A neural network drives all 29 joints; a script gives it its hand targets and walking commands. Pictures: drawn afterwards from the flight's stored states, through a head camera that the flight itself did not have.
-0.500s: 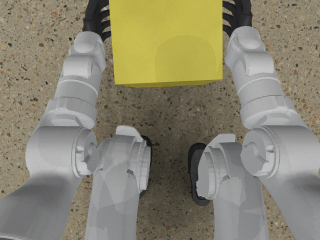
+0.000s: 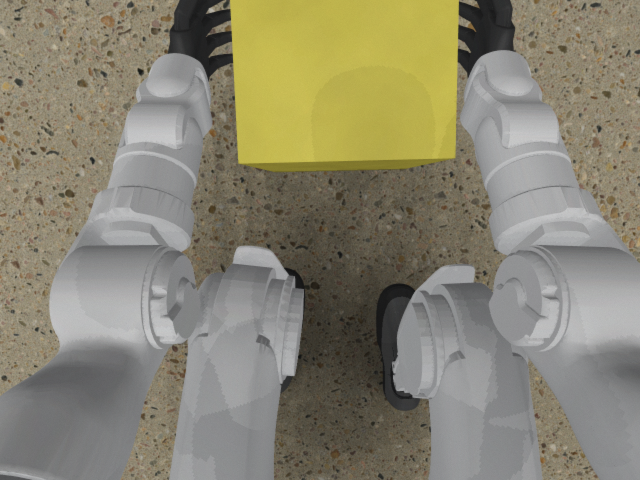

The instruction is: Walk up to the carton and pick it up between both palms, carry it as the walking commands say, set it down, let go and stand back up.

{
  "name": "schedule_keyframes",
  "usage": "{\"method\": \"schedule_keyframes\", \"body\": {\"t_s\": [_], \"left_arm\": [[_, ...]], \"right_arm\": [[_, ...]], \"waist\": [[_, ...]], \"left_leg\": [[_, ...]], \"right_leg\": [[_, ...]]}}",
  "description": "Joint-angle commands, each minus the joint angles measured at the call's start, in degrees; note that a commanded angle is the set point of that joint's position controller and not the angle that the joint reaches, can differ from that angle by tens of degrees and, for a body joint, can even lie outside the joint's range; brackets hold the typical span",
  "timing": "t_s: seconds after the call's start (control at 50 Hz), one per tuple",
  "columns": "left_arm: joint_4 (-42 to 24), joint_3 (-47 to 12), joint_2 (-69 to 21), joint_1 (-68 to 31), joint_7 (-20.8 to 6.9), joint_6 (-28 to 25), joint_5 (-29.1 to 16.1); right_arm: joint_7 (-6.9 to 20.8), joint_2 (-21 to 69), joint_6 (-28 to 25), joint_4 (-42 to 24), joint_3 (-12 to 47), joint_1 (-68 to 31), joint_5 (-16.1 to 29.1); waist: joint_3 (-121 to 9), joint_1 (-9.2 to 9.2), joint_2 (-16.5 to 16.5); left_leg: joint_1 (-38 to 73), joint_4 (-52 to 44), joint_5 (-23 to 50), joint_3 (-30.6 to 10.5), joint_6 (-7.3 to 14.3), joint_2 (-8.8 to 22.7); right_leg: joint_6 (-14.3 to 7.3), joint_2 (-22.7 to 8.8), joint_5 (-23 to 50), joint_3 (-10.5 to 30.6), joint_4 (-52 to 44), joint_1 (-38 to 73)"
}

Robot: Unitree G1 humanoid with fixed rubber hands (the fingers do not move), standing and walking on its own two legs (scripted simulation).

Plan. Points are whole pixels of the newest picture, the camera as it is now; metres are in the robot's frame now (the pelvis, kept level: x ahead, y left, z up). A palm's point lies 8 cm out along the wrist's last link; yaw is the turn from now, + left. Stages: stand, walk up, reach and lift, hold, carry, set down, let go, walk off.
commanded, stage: set down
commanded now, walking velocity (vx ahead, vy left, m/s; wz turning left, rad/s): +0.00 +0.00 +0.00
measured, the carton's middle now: (340, 78) +0.52 +0.04 -0.23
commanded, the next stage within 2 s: none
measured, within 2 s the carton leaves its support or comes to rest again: neither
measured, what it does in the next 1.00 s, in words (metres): stands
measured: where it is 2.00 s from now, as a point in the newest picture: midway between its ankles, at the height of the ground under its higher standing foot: (338, 358)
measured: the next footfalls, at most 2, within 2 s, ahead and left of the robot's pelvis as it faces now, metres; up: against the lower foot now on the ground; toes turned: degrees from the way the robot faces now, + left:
none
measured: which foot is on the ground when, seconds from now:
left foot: down 0.00-1.00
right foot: down 0.00-1.00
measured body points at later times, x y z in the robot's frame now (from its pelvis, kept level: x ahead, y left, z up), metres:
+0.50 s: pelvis +0.00 +0.00 +0.01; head +0.36 +0.03 +0.27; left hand +0.51 +0.23 -0.18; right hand +0.53 -0.11 -0.18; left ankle +0.11 +0.11 -0.32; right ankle +0.10 -0.10 -0.32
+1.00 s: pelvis +0.00 +0.01 +0.04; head +0.34 +0.03 +0.32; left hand +0.52 +0.25 -0.11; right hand +0.54 -0.13 -0.11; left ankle +0.11 +0.11 -0.32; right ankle +0.10 -0.10 -0.32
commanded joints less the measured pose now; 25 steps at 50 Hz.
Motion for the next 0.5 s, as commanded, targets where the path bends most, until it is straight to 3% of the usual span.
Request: {"method": "schedule_keyframes", "body": {"t_s": [0.0, 0.08, 0.14, 0.26, 0.36, 0.48], "left_arm": [[-6.29, -12.35, -41.57, -26.18, -10.54, -2.46, -2.8], [-5.55, -10.77, -34.96, -24.92, -8.72, -3.43, -2.65], [-4.01, -8.56, -24.84, -22.55, -6.08, -4.72, -2.65], [1.01, -1.53, 9.2, -11.88, 3.49, -8.64, -4.34], [-0.29, -4.74, 11.96, -12.95, 5.02, -10.18, -9.5], [0.13, -7.4, 12.89, -12.68, 4.53, -10.62, -13.44]], "right_arm": [[12.52, 46.01, -0.51, -2.0, 15.65, -25.39, 2.98], [10.77, 39.55, -1.44, -1.56, 14.68, -24.56, 3.1], [8.37, 30.07, -2.44, -1.01, 13.32, -22.29, 3.3], [-0.51, -4.16, -5.01, -0.05, 9.52, -13.77, 7.06], [-2.16, -7.47, -6.32, -1.63, 12.64, -12.44, 11.04], [-1.89, -9.77, -7.07, -4.28, 14.63, -12.18, 13.05]], "waist": [[-52.84, 2.42, 0.23], [-53.59, 2.67, 0.04], [-54.24, 2.96, -0.21], [-56.29, 3.14, 0.24], [-60.03, 1.42, 2.66], [-62.15, -0.46, 2.24]], "left_leg": [[28.81, -8.72, 16.81, -1.44, -0.26, -3.46], [29.22, -8.7, 16.56, -1.31, -0.48, -3.12], [29.25, -8.75, 16.12, -1.24, -0.7, -2.72], [30.98, -10.15, 14.78, -1.52, -1.31, -0.82], [33.54, -9.98, 19.0, -2.59, -1.9, -0.35], [34.58, -10.09, 21.08, -3.77, -1.79, 0.07]], "right_leg": [[0.44, 2.86, 13.33, 1.74, -9.98, 20.89], [0.69, 2.5, 13.3, 1.72, -9.99, 22.21], [0.99, 1.92, 13.14, 1.83, -10.06, 23.66], [2.18, -0.75, 11.86, 2.43, -11.48, 26.37], [1.98, -1.78, 15.76, 3.56, -11.4, 27.26], [2.06, -2.63, 17.08, 3.29, -10.68, 26.31]]}}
